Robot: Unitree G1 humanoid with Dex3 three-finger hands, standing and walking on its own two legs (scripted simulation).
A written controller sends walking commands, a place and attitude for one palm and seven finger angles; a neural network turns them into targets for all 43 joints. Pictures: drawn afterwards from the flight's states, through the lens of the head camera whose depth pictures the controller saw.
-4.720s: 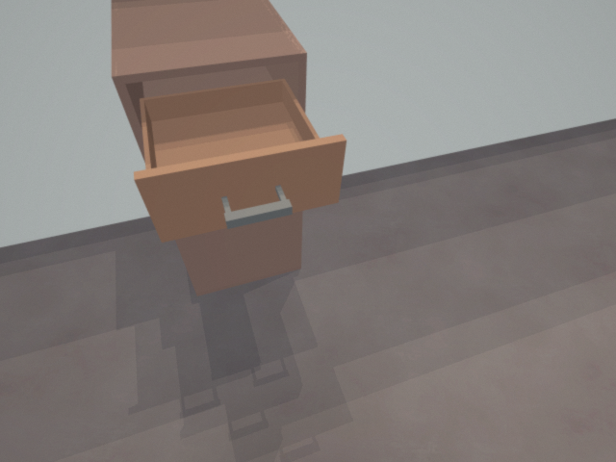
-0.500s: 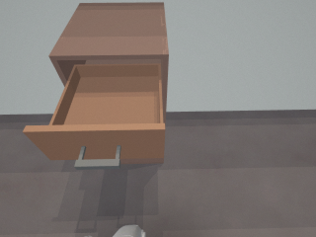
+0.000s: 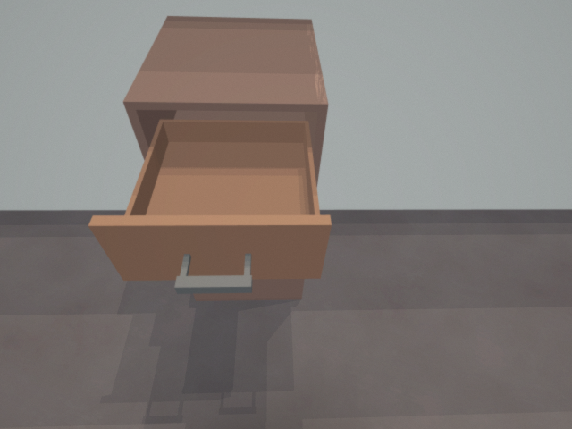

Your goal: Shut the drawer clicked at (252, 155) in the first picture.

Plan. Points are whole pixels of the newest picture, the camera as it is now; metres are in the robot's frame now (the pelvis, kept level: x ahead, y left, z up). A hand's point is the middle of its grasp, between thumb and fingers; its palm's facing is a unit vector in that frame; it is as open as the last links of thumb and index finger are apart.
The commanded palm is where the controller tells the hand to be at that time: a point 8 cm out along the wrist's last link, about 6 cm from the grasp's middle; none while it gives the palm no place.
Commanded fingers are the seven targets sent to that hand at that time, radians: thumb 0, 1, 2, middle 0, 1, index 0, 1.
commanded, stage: come to a stop and stand still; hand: left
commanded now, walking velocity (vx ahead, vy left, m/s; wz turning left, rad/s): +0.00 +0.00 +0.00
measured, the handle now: (216, 272) +0.34 +0.15 -0.01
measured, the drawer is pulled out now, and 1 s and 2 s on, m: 0.30 0.30 0.30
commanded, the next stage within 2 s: look again from close up in 0.46 s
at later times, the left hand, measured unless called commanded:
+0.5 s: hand out of the picture -0.04 +0.12 -0.18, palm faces +0.03 -0.99 -0.14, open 7.4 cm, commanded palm none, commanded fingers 0.00 0.90 0.90 -0.20 -0.30 -0.20 -0.30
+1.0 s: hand out of the picture +0.00 +0.17 -0.18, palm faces +0.04 -0.98 -0.18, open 7.4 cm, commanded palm none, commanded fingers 0.00 0.90 0.90 -0.20 -0.30 -0.20 -0.30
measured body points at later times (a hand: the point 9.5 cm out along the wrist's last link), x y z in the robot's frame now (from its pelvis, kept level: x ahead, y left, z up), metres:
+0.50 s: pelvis -0.02 -0.02 +0.00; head -0.01 -0.02 +0.45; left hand -0.04 +0.18 -0.16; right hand -0.08 -0.22 -0.16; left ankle +0.03 +0.09 -0.74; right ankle -0.06 -0.11 -0.74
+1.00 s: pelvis -0.01 +0.00 +0.00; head -0.01 +0.01 +0.45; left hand +0.00 +0.22 -0.17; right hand +0.03 -0.23 -0.15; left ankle +0.03 +0.09 -0.74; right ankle -0.06 -0.11 -0.74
